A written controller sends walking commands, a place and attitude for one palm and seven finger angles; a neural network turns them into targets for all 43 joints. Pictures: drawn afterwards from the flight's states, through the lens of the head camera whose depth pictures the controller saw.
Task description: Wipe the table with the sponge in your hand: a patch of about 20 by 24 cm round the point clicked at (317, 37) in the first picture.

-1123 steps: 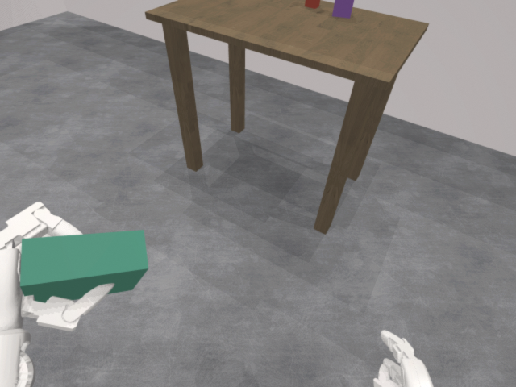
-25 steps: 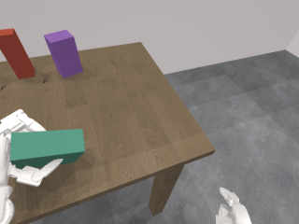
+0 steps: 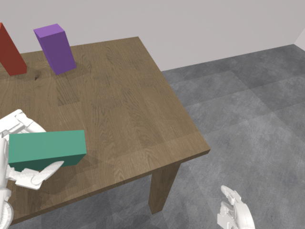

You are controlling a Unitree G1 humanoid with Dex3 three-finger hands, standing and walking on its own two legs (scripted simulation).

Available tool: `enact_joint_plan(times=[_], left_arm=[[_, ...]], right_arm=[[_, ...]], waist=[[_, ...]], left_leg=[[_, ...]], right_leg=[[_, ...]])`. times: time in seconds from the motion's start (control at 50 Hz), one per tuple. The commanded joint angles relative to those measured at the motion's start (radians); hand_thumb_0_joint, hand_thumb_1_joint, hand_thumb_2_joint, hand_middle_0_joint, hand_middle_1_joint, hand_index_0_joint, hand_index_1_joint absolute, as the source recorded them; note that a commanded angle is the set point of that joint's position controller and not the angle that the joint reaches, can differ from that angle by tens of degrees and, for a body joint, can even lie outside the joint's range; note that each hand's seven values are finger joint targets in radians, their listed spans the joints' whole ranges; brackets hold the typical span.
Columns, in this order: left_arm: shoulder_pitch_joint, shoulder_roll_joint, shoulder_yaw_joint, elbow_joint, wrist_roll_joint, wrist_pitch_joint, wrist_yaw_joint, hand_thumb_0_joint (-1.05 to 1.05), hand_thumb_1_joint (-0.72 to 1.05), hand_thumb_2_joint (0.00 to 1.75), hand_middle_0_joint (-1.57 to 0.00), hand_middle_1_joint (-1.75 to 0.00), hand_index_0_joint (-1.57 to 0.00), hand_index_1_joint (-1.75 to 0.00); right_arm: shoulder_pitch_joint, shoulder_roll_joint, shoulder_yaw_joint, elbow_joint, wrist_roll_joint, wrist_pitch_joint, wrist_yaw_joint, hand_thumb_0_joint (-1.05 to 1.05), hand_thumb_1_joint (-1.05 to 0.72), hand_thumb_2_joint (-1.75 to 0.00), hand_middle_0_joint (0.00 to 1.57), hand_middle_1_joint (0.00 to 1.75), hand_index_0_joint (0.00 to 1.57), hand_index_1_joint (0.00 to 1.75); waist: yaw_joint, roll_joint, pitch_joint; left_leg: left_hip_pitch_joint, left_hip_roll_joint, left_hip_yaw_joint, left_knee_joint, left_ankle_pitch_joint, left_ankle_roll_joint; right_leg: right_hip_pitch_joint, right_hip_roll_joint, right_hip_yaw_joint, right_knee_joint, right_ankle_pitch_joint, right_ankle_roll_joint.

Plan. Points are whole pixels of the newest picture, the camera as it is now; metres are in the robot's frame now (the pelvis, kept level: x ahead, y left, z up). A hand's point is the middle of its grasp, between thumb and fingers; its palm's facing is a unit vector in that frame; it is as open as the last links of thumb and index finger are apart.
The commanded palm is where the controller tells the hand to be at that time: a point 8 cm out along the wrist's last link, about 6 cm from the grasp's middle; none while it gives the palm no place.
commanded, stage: shuffle to correct the standing spot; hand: left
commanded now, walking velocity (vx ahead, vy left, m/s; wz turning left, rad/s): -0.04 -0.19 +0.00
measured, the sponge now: (59, 151) +0.23 +0.21 +0.13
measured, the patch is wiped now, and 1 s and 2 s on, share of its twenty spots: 0.00 0.00 0.00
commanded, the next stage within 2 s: none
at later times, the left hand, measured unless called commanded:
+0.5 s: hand (59, 150) +0.22 +0.20 +0.16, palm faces +0.31 -0.85 -0.42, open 8.9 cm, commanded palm +0.17 +0.24 +0.18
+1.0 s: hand (53, 151) +0.22 +0.21 +0.15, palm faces +0.32 -0.85 -0.42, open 8.9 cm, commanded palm +0.16 +0.25 +0.18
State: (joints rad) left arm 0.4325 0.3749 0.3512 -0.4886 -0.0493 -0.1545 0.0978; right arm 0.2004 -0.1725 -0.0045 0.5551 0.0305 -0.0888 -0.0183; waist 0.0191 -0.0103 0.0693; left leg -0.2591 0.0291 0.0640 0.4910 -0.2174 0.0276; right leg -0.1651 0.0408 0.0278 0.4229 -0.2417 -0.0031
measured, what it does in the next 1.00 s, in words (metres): stands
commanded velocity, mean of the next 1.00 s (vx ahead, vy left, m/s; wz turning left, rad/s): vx -0.07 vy -0.19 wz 0.00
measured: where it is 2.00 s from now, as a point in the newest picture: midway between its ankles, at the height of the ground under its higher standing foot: outside the picture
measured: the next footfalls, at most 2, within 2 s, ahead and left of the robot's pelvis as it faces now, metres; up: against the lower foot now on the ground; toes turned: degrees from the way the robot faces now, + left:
none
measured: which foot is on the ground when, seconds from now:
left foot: down 0.00-1.00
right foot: down 0.00-1.00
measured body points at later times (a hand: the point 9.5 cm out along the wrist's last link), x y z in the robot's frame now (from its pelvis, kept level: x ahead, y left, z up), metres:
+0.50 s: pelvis +0.01 -0.04 -0.01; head +0.03 -0.03 +0.44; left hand +0.20 +0.25 +0.18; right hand +0.17 -0.28 -0.09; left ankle +0.03 +0.10 -0.74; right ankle -0.01 -0.12 -0.74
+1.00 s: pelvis +0.00 -0.03 +0.00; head +0.04 -0.01 +0.44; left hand +0.20 +0.26 +0.18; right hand +0.18 -0.26 -0.08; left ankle +0.03 +0.10 -0.74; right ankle -0.01 -0.12 -0.74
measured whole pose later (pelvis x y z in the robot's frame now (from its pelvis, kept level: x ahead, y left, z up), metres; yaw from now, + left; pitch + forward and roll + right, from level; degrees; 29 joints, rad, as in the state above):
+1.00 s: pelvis +0.00 -0.03 +0.00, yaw +0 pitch +0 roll -2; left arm 0.48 0.42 0.37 -0.56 -0.08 -0.12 0.10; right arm 0.20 -0.18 -0.01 0.54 0.03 -0.06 -0.03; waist 0.01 -0.01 0.08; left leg -0.30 0.08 0.04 0.54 -0.24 -0.02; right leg -0.20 0.09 0.00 0.46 -0.26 -0.05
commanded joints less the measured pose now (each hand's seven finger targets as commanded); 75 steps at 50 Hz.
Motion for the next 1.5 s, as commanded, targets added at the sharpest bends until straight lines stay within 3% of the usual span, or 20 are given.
enact_joint_plan(times=[0.0,0.12,0.14,0.2,0.44,0.48,0.6,0.62,0.7,0.74,0.88,0.92,0.96,1.0,1.1,1.22,1.26,1.34,1.36,1.48], left_arm=[[-0.064,0.171,0.119,-0.228,-0.020,-0.058,0.018,0.00,0.10,1.30,-1.20,-1.60,-1.20,-1.60],[-0.068,0.184,0.122,-0.232,-0.027,-0.045,0.025,0.00,0.10,1.30,-1.20,-1.60,-1.20,-1.60],[-0.055,0.161,0.105,-0.218,-0.031,-0.044,0.023,0.00,0.10,1.30,-1.20,-1.60,-1.20,-1.60],[-0.047,0.193,0.131,-0.232,-0.036,-0.043,0.021,0.00,0.10,1.30,-1.20,-1.60,-1.20,-1.60],[0.021,0.194,0.137,-0.257,-0.046,-0.035,0.019,0.00,0.10,1.30,-1.20,-1.60,-1.20,-1.60],[0.006,0.203,0.141,-0.259,-0.048,-0.033,0.016,0.00,0.10,1.30,-1.20,-1.60,-1.20,-1.60],[0.000,0.204,0.139,-0.269,-0.048,-0.029,0.017,0.00,0.10,1.30,-1.20,-1.60,-1.20,-1.60],[0.001,0.211,0.144,-0.269,-0.047,-0.027,0.023,0.00,0.10,1.30,-1.20,-1.60,-1.20,-1.60],[-0.010,0.202,0.137,-0.260,-0.047,-0.025,0.021,0.00,0.10,1.30,-1.20,-1.60,-1.20,-1.60],[-0.012,0.190,0.124,-0.269,-0.046,-0.027,0.025,0.00,0.10,1.30,-1.20,-1.60,-1.20,-1.60],[0.000,0.206,0.140,-0.288,-0.036,-0.029,0.020,0.00,0.10,1.30,-1.20,-1.60,-1.20,-1.60],[0.017,0.197,0.133,-0.292,-0.037,-0.027,0.020,0.00,0.10,1.30,-1.20,-1.60,-1.20,-1.60],[0.020,0.201,0.138,-0.281,-0.038,-0.027,0.017,0.00,0.10,1.30,-1.20,-1.60,-1.20,-1.60],[0.025,0.201,0.144,-0.264,-0.041,-0.023,0.016,0.00,0.10,1.30,-1.20,-1.60,-1.20,-1.60],[0.008,0.199,0.138,-0.278,-0.048,-0.022,0.021,0.00,0.10,1.30,-1.20,-1.60,-1.20,-1.60],[0.005,0.207,0.143,-0.286,-0.039,-0.027,0.031,0.00,0.10,1.30,-1.20,-1.60,-1.20,-1.60],[0.003,0.199,0.138,-0.275,-0.037,-0.029,0.028,0.00,0.10,1.30,-1.20,-1.60,-1.20,-1.60],[0.008,0.176,0.119,-0.270,-0.037,-0.030,0.026,0.00,0.10,1.30,-1.20,-1.60,-1.20,-1.60],[0.008,0.199,0.139,-0.269,-0.036,-0.030,0.027,0.00,0.10,1.30,-1.20,-1.60,-1.20,-1.60],[0.003,0.199,0.137,-0.293,-0.039,-0.032,0.027,0.00,0.10,1.30,-1.20,-1.60,-1.20,-1.60]], right_arm=[[-0.072,-0.145,-0.067,-0.159,0.004,-0.040,-0.010,0.00,-0.90,-0.90,0.20,0.30,0.20,0.30],[-0.093,-0.143,-0.065,-0.153,0.007,-0.027,-0.018,0.00,-0.90,-0.90,0.20,0.30,0.20,0.30],[-0.083,-0.141,-0.062,-0.150,0.004,-0.022,-0.018,0.00,-0.90,-0.90,0.20,0.30,0.20,0.30],[-0.082,-0.144,-0.070,-0.160,0.005,-0.020,-0.020,0.00,-0.90,-0.90,0.20,0.30,0.20,0.30],[-0.068,-0.150,-0.072,-0.153,0.003,-0.013,-0.026,0.00,-0.90,-0.90,0.20,0.30,0.20,0.30],[-0.065,-0.153,-0.076,-0.157,0.002,-0.013,-0.026,0.00,-0.90,-0.90,0.20,0.30,0.20,0.30],[-0.068,-0.147,-0.072,-0.160,0.001,-0.012,-0.028,0.00,-0.90,-0.90,0.20,0.30,0.20,0.30],[-0.072,-0.148,-0.067,-0.154,0.002,-0.011,-0.030,0.00,-0.90,-0.90,0.20,0.30,0.20,0.30],[-0.070,-0.144,-0.068,-0.159,0.000,-0.012,-0.030,0.00,-0.90,-0.90,0.20,0.30,0.20,0.30],[-0.074,-0.144,-0.061,-0.156,-0.001,-0.012,-0.031,0.00,-0.90,-0.90,0.20,0.30,0.20,0.30],[-0.068,-0.148,-0.067,-0.166,-0.004,-0.019,-0.027,0.00,-0.90,-0.90,0.20,0.30,0.20,0.30],[-0.069,-0.148,-0.066,-0.164,0.003,-0.021,-0.023,0.00,-0.90,-0.90,0.20,0.30,0.20,0.30],[-0.066,-0.150,-0.067,-0.167,-0.001,-0.020,-0.022,0.00,-0.90,-0.90,0.20,0.30,0.20,0.30],[-0.055,-0.148,-0.071,-0.166,-0.001,-0.016,-0.021,0.00,-0.90,-0.90,0.20,0.30,0.20,0.30],[-0.061,-0.143,-0.070,-0.161,0.000,-0.014,-0.025,0.00,-0.90,-0.90,0.20,0.30,0.20,0.30],[-0.084,-0.143,-0.062,-0.158,0.002,-0.018,-0.031,0.00,-0.90,-0.90,0.20,0.30,0.20,0.30],[-0.073,-0.148,-0.064,-0.162,-0.002,-0.015,-0.029,0.00,-0.90,-0.90,0.20,0.30,0.20,0.30],[-0.066,-0.148,-0.061,-0.159,0.001,-0.016,-0.024,0.00,-0.90,-0.90,0.20,0.30,0.20,0.30],[-0.068,-0.152,-0.066,-0.162,-0.001,-0.016,-0.023,0.00,-0.90,-0.90,0.20,0.30,0.20,0.30],[-0.064,-0.149,-0.068,-0.161,-0.001,-0.019,-0.023,0.00,-0.90,-0.90,0.20,0.30,0.20,0.30]], waist=[[-0.010,0.069,-0.170],[-0.014,0.078,-0.154],[-0.015,0.058,-0.153],[-0.013,0.037,-0.149],[-0.017,0.071,-0.191],[-0.015,0.041,-0.183],[-0.018,0.031,-0.153],[-0.022,0.058,-0.150],[-0.020,0.024,-0.130],[-0.022,0.071,-0.130],[-0.009,0.114,-0.189],[-0.013,0.141,-0.201],[-0.010,0.124,-0.183],[-0.013,0.064,-0.176],[-0.024,0.038,-0.165],[-0.020,0.123,-0.158],[-0.016,0.118,-0.150],[-0.020,0.109,-0.152],[-0.017,0.103,-0.150],[-0.020,0.104,-0.169]], left_leg=[[0.130,0.144,-0.117,-0.047,0.101,0.014],[0.124,0.129,-0.100,-0.017,0.053,0.012],[0.109,0.130,-0.103,-0.010,0.037,0.016],[0.092,0.124,-0.104,0.007,0.023,0.013],[0.119,0.151,-0.108,0.040,0.236,0.019],[0.099,0.145,-0.106,0.050,0.206,0.013],[0.084,0.125,-0.099,0.051,0.065,0.011],[0.084,0.124,-0.108,0.032,0.052,0.012],[0.066,0.124,-0.108,0.028,-0.003,0.014],[0.070,0.138,-0.125,-0.009,-0.005,0.019],[0.107,0.202,-0.154,-0.025,0.227,0.035],[0.127,0.191,-0.152,-0.024,0.257,0.028],[0.097,0.195,-0.144,-0.021,0.192,0.028],[0.078,0.168,-0.124,0.017,0.142,0.016],[0.082,0.130,-0.110,0.039,0.045,0.007],[0.091,0.172,-0.158,-0.040,0.087,0.026],[0.060,0.188,-0.165,-0.048,0.098,0.029],[0.053,0.171,-0.156,-0.046,0.030,0.023],[0.046,0.174,-0.154,-0.048,0.013,0.023],[0.066,0.173,-0.161,-0.033,0.086,0.021]], right_leg=[[-0.059,-0.094,0.058,-0.063,0.175,-0.026],[-0.106,-0.111,0.100,-0.069,0.162,-0.042],[-0.101,-0.109,0.094,-0.070,0.149,-0.040],[-0.102,-0.120,0.111,-0.071,0.144,-0.045],[-0.072,-0.117,0.084,-0.020,0.279,-0.034],[-0.065,-0.122,0.092,-0.029,0.274,-0.031],[-0.107,-0.138,0.122,-0.060,0.199,-0.040],[-0.114,-0.138,0.121,-0.059,0.178,-0.049],[-0.122,-0.132,0.123,-0.072,0.138,-0.041],[-0.125,-0.119,0.102,-0.057,0.115,-0.043],[-0.051,-0.088,0.035,-0.008,0.193,-0.006],[-0.052,-0.086,0.042,-0.008,0.208,-0.021],[-0.047,-0.087,0.035,-0.025,0.174,-0.013],[-0.045,-0.104,0.063,-0.050,0.200,-0.026],[-0.096,-0.136,0.113,-0.060,0.192,-0.055],[-0.093,-0.098,0.070,-0.026,0.153,-0.032],[-0.059,-0.088,0.046,-0.025,0.143,-0.018],[-0.061,-0.088,0.050,-0.038,0.125,-0.033],[-0.058,-0.090,0.053,-0.041,0.117,-0.028],[-0.055,-0.095,0.054,-0.029,0.158,-0.036]])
